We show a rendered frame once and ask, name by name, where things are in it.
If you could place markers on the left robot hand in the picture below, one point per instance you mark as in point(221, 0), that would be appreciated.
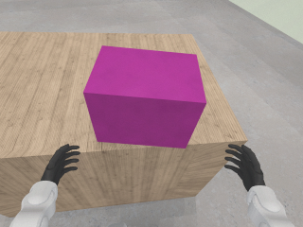
point(56, 166)

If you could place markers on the pedestal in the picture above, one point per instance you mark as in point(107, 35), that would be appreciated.
point(42, 108)

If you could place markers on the carton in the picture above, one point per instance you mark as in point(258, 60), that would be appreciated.
point(144, 97)

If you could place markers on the robot right forearm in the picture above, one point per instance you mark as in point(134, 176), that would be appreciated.
point(264, 209)

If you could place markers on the robot left forearm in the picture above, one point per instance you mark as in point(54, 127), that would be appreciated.
point(38, 206)

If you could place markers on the right robot hand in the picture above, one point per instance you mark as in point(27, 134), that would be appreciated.
point(248, 166)

